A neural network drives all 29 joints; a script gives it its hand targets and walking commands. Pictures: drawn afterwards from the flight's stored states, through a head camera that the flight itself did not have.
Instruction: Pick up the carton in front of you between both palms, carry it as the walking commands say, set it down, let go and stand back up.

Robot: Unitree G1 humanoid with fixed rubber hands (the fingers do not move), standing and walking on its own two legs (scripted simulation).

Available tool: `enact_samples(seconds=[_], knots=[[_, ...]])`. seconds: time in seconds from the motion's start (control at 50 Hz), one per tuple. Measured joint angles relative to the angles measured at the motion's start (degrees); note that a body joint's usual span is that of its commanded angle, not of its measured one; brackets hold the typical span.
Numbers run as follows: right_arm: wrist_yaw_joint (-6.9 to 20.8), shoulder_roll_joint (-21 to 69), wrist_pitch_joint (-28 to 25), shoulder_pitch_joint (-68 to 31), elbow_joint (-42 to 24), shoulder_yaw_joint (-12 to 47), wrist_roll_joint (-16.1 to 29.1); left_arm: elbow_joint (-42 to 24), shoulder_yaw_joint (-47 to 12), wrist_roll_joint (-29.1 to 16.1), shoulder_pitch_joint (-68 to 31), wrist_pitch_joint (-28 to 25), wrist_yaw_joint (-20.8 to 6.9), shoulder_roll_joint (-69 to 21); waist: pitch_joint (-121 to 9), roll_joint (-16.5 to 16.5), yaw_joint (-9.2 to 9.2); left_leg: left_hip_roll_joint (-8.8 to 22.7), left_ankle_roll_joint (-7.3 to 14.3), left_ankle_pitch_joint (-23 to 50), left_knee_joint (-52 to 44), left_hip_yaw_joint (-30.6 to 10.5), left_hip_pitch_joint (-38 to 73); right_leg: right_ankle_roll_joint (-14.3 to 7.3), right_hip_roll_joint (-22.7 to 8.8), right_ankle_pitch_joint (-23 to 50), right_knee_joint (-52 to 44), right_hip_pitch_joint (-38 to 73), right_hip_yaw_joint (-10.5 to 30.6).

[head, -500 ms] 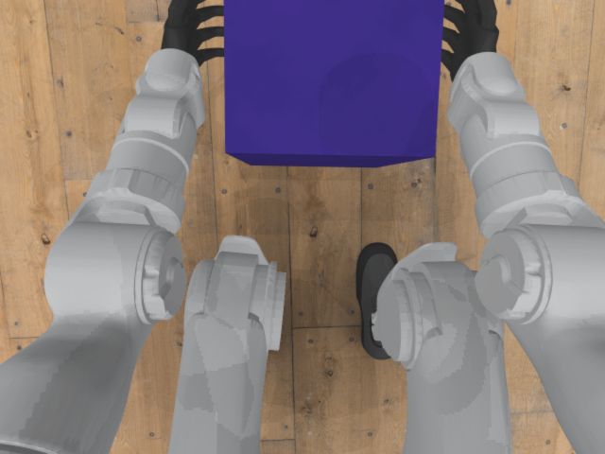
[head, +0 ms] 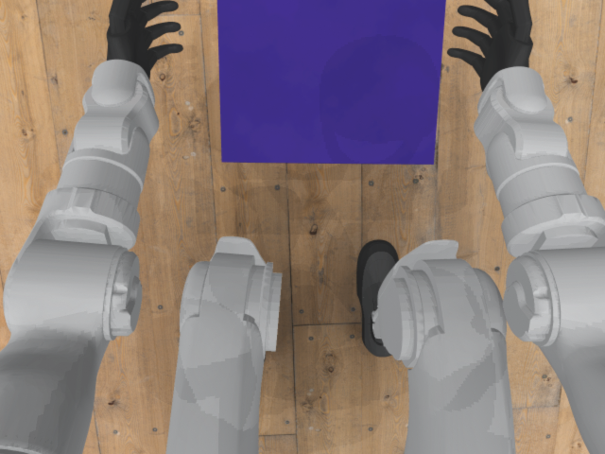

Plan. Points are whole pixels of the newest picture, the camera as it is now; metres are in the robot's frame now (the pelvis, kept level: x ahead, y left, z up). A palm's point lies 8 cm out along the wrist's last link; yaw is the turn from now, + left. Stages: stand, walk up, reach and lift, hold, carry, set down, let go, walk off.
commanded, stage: set down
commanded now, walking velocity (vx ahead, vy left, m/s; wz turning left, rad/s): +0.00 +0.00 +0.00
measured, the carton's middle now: (320, 83) +0.50 +0.00 -0.24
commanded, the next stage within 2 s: let go in 0.98 s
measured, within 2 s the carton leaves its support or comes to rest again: neither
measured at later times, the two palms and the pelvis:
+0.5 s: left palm out of the picture +0.52 +0.20 +0.00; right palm out of the picture +0.51 -0.19 +0.00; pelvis +0.01 +0.00 +0.11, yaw +0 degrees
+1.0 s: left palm out of the picture +0.52 +0.21 +0.15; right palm out of the picture +0.50 -0.19 +0.14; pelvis +0.04 -0.01 +0.25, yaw +0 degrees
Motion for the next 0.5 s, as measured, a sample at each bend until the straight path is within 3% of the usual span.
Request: enact_samples(seconds=[0.12,0.2,0.36,0.5], knots=[[-1.2,1.9,2.7,4.6,-9.9,-1.1,-1.7,-8.8,1.9,0.9,3.4,2.8,0.9,-0.6,-4.2,0.4,-0.28,0.0,0.0,0.0,-2.4,0.0,0.7,-0.2,-0.1,-0.1,-2.1,0.6,0.2],[-1.8,3.5,4.9,7.6,-13.1,-2.0,-3.4,-10.4,4.2,3.1,5.6,4.6,0.5,-2.1,-7.7,0.6,0.15,0.4,0.1,-0.2,-5.8,-0.2,3.1,-0.3,0.2,-0.3,-5.5,2.9,0.2],[-1.1,6.4,6.7,10.4,-13.0,-6.0,-9.0,-9.7,8.2,6.5,8.5,6.0,-0.8,-4.5,-15.2,0.8,0.04,0.7,0.2,1.3,-15.7,0.0,7.7,-0.5,0.3,0.6,-14.6,7.3,1.3],[-0.5,6.4,7.2,11.7,-14.4,-6.6,-10.3,-9.7,10.1,7.7,9.6,5.9,-2.2,-4.4,-18.2,0.7,-0.25,1.0,0.0,2.7,-23.1,-0.5,12.0,-0.8,0.4,1.8,-21.8,11.7,1.3]])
